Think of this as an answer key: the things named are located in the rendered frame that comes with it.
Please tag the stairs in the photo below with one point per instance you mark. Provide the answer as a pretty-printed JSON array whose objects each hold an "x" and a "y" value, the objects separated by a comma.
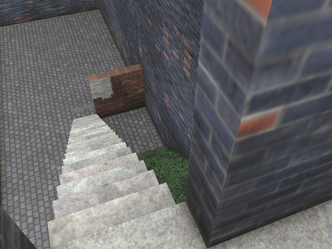
[{"x": 103, "y": 184}]

